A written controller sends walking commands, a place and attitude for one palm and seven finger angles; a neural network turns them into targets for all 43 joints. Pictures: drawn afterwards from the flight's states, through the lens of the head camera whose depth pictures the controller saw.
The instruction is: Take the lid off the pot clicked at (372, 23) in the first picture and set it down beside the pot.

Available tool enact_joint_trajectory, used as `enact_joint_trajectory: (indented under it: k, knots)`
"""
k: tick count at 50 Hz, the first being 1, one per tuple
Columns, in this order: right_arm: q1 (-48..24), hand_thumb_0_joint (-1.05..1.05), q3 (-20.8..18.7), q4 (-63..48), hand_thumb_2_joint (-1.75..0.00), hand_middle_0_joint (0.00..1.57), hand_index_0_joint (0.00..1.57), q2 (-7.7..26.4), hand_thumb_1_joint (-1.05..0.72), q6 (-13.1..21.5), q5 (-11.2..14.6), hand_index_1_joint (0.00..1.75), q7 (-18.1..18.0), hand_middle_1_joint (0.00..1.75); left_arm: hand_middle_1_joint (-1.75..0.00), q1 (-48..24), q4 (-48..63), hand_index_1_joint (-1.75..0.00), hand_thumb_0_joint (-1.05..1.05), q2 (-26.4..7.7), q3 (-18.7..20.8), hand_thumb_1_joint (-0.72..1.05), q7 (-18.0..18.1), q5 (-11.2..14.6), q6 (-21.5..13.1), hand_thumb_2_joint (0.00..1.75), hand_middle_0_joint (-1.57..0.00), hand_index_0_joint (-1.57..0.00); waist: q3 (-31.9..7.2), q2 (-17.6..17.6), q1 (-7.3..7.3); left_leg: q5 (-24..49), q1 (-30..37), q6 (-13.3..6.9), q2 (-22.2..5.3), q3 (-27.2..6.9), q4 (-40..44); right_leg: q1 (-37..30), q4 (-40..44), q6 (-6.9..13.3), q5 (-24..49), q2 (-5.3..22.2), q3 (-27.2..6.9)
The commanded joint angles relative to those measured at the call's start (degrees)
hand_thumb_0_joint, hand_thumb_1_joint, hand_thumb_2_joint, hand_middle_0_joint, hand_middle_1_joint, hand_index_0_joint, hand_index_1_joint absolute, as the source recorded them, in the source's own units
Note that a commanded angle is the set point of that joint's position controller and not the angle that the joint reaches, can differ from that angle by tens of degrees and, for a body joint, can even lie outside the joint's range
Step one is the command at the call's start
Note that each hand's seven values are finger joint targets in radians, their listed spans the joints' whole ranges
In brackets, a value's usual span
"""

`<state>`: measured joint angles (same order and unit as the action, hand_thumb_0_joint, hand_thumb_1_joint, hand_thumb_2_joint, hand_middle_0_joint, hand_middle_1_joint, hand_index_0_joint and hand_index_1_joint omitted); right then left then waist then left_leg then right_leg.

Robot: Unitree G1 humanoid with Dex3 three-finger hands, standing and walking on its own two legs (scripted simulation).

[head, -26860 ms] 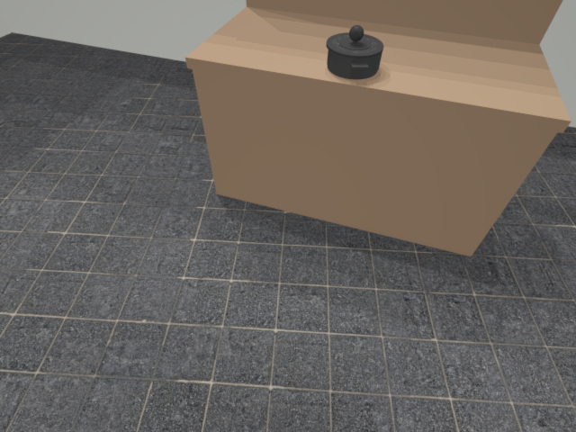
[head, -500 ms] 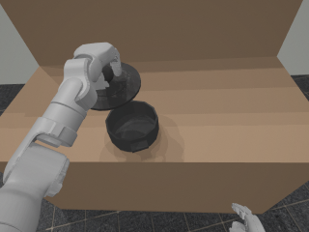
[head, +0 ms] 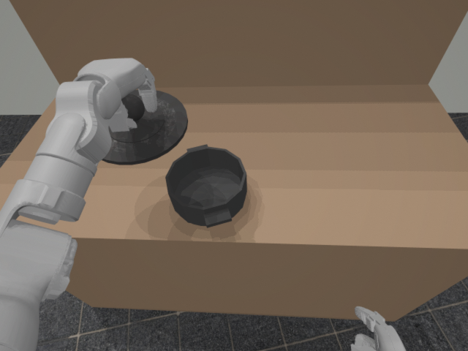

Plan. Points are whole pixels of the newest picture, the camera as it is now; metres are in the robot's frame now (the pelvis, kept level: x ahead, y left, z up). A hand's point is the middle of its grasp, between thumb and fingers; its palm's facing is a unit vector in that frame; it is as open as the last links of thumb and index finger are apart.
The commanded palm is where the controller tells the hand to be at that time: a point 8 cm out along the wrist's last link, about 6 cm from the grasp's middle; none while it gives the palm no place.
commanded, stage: move the lid sideways beside the pot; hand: left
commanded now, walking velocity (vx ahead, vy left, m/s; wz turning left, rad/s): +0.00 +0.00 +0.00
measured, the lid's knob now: (130, 108) +0.47 +0.19 +0.18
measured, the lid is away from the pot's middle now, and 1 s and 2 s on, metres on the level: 0.11 0.23 0.23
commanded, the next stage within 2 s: lower the lid onto the table in 1.24 s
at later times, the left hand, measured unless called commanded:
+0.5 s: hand (93, 109) +0.45 +0.24 +0.20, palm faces -0.24 -0.03 -0.97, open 7.1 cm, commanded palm +0.43 +0.25 +0.27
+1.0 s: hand (52, 116) +0.43 +0.31 +0.20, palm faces -0.27 -0.04 -0.96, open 7.1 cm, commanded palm +0.43 +0.30 +0.27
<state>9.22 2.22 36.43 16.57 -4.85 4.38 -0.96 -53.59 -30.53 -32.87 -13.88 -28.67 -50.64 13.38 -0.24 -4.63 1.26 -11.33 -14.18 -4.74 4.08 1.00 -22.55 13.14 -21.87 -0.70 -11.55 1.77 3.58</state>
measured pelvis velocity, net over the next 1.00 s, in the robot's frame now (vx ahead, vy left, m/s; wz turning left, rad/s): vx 0.00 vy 0.01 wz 0.01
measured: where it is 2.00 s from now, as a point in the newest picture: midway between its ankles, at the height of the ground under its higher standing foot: outside the picture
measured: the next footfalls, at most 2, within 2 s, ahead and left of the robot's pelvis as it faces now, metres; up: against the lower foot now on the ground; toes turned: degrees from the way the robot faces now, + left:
none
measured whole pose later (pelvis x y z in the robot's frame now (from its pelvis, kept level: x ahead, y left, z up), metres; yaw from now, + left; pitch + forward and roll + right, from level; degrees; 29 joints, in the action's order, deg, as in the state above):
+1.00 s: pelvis +0.00 +0.01 +0.00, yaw +1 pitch +5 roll -2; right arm 10.7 1.9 36.8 17.4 -8.9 5.0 -1.7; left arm -55.1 -40.5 -44.8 -5.0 -30.7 -51.2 2.0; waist 0.3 -3.4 2.0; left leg -11.2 -17.3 -5.7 4.4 0.1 -23.5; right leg 14.3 -19.4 -1.2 -9.9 2.0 4.5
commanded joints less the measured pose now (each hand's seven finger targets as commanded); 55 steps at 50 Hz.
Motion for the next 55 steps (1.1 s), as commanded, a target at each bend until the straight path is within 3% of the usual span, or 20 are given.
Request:
enact_joint_trajectory:
  k: [1,3,5,7,10,12,13,17,20,26,30,32,34,35,38,41,43,48,52,55]
  knots:
    - [-3.8,0.00,-2.0,-6.5,-0.90,0.20,0.20,6.8,-0.90,1.6,0.7,0.30,-0.4,0.30,-1.01,-33.3,4.7,-1.04,0.00,-14.9,8.2,0.62,3.5,-1.6,0.0,1.02,-0.89,-0.94,-21.1,4.1,1.07,18.2,12.3,1.1,-3.2,-4.9,0.4,-2.1,0.2,3.5,14.9,-1.5,-0.6]
    - [-4.2,0.00,-2.3,-7.0,-0.90,0.20,0.20,6.8,-0.90,1.4,0.6,0.30,-0.1,0.30,-1.01,-34.6,8.2,-1.04,0.00,-14.1,7.2,0.62,3.6,-1.5,-0.3,1.02,-0.89,-0.94,-22.4,2.4,1.01,18.6,13.7,1.4,-3.3,-5.5,0.5,-1.5,0.2,3.5,13.2,-1.5,-0.7]
    - [-4.7,0.00,-2.3,-7.7,-0.90,0.20,0.20,6.9,-0.90,1.5,0.5,0.30,-0.2,0.30,-1.01,-35.3,10.1,-1.04,0.00,-16.3,8.8,0.62,3.8,-2.2,-0.9,1.02,-0.89,-0.94,-25.2,1.3,0.68,20.0,15.1,1.2,-3.2,-5.5,-0.1,-2.4,-0.1,3.7,14.1,-1.4,-1.0]
    - [-3.7,0.00,-2.6,-7.3,-0.90,0.20,0.20,7.7,-0.90,1.4,0.3,0.30,-0.4,0.30,-1.01,-35.1,8.3,-1.04,0.00,-16.5,8.3,0.62,3.8,-1.5,-1.3,1.02,-0.89,-0.94,-24.2,0.5,1.71,20.5,15.1,1.3,-3.2,-5.7,-0.6,-1.4,0.5,3.9,14.3,-1.3,-1.1]
    - [-2.9,0.00,-2.4,-6.6,-0.90,0.20,0.20,7.3,-0.90,1.0,0.6,0.30,-0.9,0.30,-1.01,-39.1,6.4,-1.04,0.00,-19.1,9.7,0.62,3.4,-2.2,-1.9,1.02,-0.89,-0.94,-24.0,3.1,1.73,15.4,13.8,1.0,-3.1,-5.5,0.7,-2.0,0.7,3.6,12.1,-1.7,-0.8]
    - [-2.9,0.00,-2.7,-7.3,-0.90,0.20,0.20,8.0,-0.90,1.7,0.4,0.30,-1.0,0.30,-1.01,-40.5,10.4,-1.04,0.00,-19.8,9.8,0.62,3.9,-1.1,-3.4,1.02,-0.89,-0.94,-26.7,0.3,1.97,18.6,15.9,1.1,-3.1,-5.9,0.0,-2.3,0.5,3.9,13.7,-1.3,-1.0]
    - [-2.4,0.00,-2.6,-7.2,-0.90,0.20,0.20,7.2,-0.90,1.9,0.1,0.30,-1.0,0.30,-1.01,-41.1,11.5,-1.04,0.00,-21.8,12.0,0.62,4.1,-1.9,-3.9,1.02,-0.89,-0.94,-28.7,0.4,1.11,19.6,16.9,1.2,-3.3,-6.1,0.1,-3.3,0.4,3.7,13.7,-1.6,-1.2]
    - [-1.0,0.00,-2.9,-6.6,-0.90,0.20,0.20,8.3,-0.90,1.3,0.3,0.30,-0.7,0.30,-1.01,-33.8,4.9,-1.04,0.00,-21.9,12.5,0.62,4.0,-1.5,-4.6,1.02,-0.89,-0.94,-24.8,0.4,1.32,23.1,15.0,1.5,-3.4,-6.2,-0.5,-2.5,0.9,4.0,15.3,-1.3,-0.9]
    - [-1.9,0.00,-2.5,-6.7,-0.90,0.20,0.20,7.9,-0.90,0.6,0.6,0.30,-0.5,0.30,-1.01,-32.3,2.0,-1.04,0.00,-22.5,12.8,0.62,3.4,-2.3,-4.6,1.02,-0.89,-0.94,-22.8,2.2,0.64,19.4,11.8,1.2,-3.2,-5.3,0.2,-3.4,0.6,3.9,14.8,-1.4,-0.7]
    - [-2.2,0.00,-3.1,-7.8,-0.90,0.20,0.20,8.2,-0.90,0.0,0.6,0.30,-0.6,0.30,-1.01,-35.1,7.4,-1.04,0.00,-25.4,14.2,0.62,2.4,-2.5,-5.5,1.02,-0.89,-0.94,-26.0,0.6,1.03,22.6,14.5,0.7,-3.3,-5.5,-0.5,-4.2,1.2,3.7,16.4,-1.4,-1.3]
    - [-1.0,0.00,-3.2,-7.3,-0.90,0.20,0.20,8.6,-0.90,-0.1,0.4,0.30,-1.0,0.30,-1.01,-34.7,7.1,-1.04,0.00,-30.7,18.4,0.62,2.3,-2.1,-7.2,1.02,-0.89,-0.94,-27.3,0.7,0.81,23.2,14.8,0.4,-3.3,-5.7,-0.8,-5.4,1.4,3.7,17.1,-1.5,-1.4]
    - [-0.7,0.00,-3.4,-7.1,-0.90,0.20,0.20,9.3,-0.90,-0.6,0.7,0.30,-0.8,0.30,-1.01,-33.9,6.8,-1.04,0.00,-27.7,15.1,0.62,2.2,-0.9,-7.7,1.02,-0.89,-0.94,-25.1,-2.2,1.76,24.8,15.4,1.1,-3.3,-6.2,-0.9,-2.8,1.9,3.9,16.5,-1.2,-1.0]
    - [-1.0,0.00,-3.4,-6.8,-0.90,0.20,0.20,8.5,-0.90,-0.8,0.6,0.30,-0.7,0.30,-1.01,-34.0,5.3,-1.04,0.00,-25.6,14.0,0.62,1.8,-1.8,-7.8,1.02,-0.89,-0.94,-24.2,-1.7,1.77,24.1,15.7,1.1,-3.5,-6.4,-1.1,-0.9,1.8,3.7,14.3,-1.8,-0.6]
    - [-0.5,0.00,-3.5,-6.7,-0.90,0.20,0.20,8.8,-0.90,-1.0,0.6,0.30,-0.7,0.30,-1.01,-32.3,4.7,-1.04,0.00,-28.4,16.2,0.62,2.0,-1.9,-8.0,1.02,-0.89,-0.94,-24.5,-1.2,1.28,22.8,15.2,1.0,-3.6,-6.1,-0.9,-1.7,1.9,3.8,14.1,-1.8,-0.8]
    - [-0.3,0.00,-3.3,-6.6,-0.90,0.20,0.20,9.0,-0.90,-1.5,0.6,0.30,-0.8,0.30,-1.01,-33.0,3.9,-1.04,0.00,-30.4,16.9,0.62,2.0,-1.9,-8.9,1.02,-0.89,-0.94,-24.6,-0.4,1.43,20.7,13.6,0.9,-3.2,-5.9,-0.6,-2.8,2.0,3.8,14.2,-1.8,-0.8]
    - [-0.9,0.00,-3.2,-6.5,-0.90,0.20,0.20,9.0,-0.90,-2.0,0.9,0.30,-1.1,0.30,-1.01,-35.4,3.8,-1.04,0.00,-29.3,15.4,0.62,1.6,-1.7,-9.6,1.02,-0.89,-0.94,-24.1,-0.9,1.79,20.1,13.9,0.8,-3.4,-5.9,-0.5,-1.7,2.1,3.8,13.5,-1.7,-0.4]
    - [-0.3,0.00,-3.7,-6.8,-0.90,0.20,0.20,8.9,-0.90,-1.7,0.6,0.30,-1.0,0.30,-1.01,-37.6,9.4,-1.04,0.00,-31.1,16.7,0.62,2.0,-1.6,-10.7,1.02,-0.89,-0.94,-28.3,-3.4,1.69,25.5,17.7,1.2,-3.7,-6.8,-1.4,-1.6,1.9,3.7,14.4,-1.9,-0.7]
    - [1.0,0.00,-3.3,-5.4,-0.90,0.20,0.20,9.4,-0.90,-2.3,0.6,0.30,-1.3,0.30,-1.01,-33.9,0.8,-1.04,0.00,-32.9,18.2,0.62,1.7,-1.2,-11.6,1.02,-0.89,-0.94,-24.9,-1.1,1.69,22.1,14.4,1.2,-3.6,-6.5,-0.7,-1.2,2.4,3.7,12.8,-2.0,-0.1]
    - [0.8,0.00,-3.7,-5.5,-0.90,0.20,0.20,9.7,-0.90,-2.5,0.9,0.30,-1.2,0.30,-1.01,-34.7,0.4,-1.04,0.00,-28.6,14.1,0.62,1.7,-0.9,-12.1,1.02,-0.89,-0.94,-22.8,-3.6,2.52,22.9,15.3,1.7,-3.8,-6.8,-1.3,2.0,2.7,3.9,11.4,-1.8,0.2]
    - [1.2,0.00,-3.6,-5.8,-0.90,0.20,0.20,9.4,-0.90,-2.4,0.6,0.30,-1.2,0.30,-1.01,-35.6,4.0,-1.04,0.00,-34.4,19.0,0.62,2.0,-2.2,-13.2,1.02,-0.89,-0.94,-27.4,-4.1,1.48,26.1,17.6,1.8,-4.0,-7.4,-1.5,0.4,2.2,4.0,12.0,-2.3,0.0]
